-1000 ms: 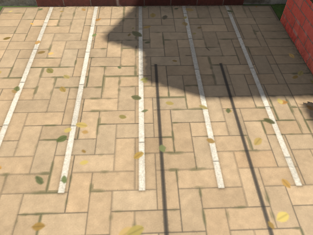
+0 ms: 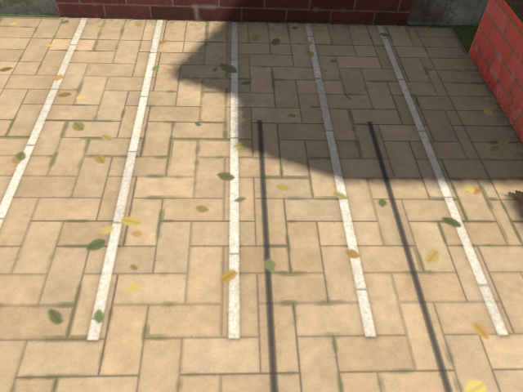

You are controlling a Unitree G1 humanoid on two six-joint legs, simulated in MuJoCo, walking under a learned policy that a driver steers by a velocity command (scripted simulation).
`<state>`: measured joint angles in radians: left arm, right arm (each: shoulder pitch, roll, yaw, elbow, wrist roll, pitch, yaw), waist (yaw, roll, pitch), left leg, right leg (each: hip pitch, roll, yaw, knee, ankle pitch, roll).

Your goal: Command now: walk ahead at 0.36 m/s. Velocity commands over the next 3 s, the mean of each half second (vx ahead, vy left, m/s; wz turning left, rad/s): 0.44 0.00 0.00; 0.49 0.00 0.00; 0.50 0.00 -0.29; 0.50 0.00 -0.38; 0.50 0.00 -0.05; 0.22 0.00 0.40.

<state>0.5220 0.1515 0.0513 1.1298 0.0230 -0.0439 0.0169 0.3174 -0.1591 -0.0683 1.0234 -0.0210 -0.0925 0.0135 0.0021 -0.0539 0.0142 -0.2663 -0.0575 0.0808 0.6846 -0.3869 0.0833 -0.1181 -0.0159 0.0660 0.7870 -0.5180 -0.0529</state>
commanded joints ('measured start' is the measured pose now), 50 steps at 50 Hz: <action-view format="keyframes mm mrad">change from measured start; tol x32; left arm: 1 -210 73 16 -145 27 -38 -27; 16 -578 48 -15 -279 -8 1 -50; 22 -14 222 55 -127 19 -33 -9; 50 -19 128 -14 -87 -14 -63 -1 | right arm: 1 368 -159 -30 86 -7 21 -9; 23 344 -39 44 60 38 -5 -13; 44 -399 -64 33 -191 4 37 16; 50 153 -210 -27 -49 -32 0 -22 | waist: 1 -130 163 158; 22 176 -5 -215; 43 68 -16 113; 50 -175 64 -207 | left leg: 1 409 399 -713 -438 -34 117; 20 318 238 -94 -129 1100 67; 23 -301 -37 -68 739 -126 25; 24 -418 41 -134 758 -37 46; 45 -375 92 7 -106 320 -4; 50 388 218 -189 -238 191 132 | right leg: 1 -721 21 -15 450 20 -50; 20 -117 111 -199 -241 361 -99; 23 455 -401 692 -507 13 -326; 33 -90 -164 81 -675 466 -164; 46 256 -198 -15 -537 979 -139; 48 259 -188 -41 -344 1232 -116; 50 -41 -110 -102 129 842 -82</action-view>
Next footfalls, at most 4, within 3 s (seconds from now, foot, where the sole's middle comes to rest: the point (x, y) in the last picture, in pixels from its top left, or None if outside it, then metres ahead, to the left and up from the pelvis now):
0.42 right None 0.36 -0.07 -0.75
0.98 left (223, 339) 0.67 0.10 -0.75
1.56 right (288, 260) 0.93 -0.08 -0.75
2.12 left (278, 178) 1.28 -0.06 -0.75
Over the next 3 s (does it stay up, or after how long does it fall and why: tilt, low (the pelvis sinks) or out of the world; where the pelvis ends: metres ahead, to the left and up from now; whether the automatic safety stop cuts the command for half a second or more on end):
stays up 1.39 -0.23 0.02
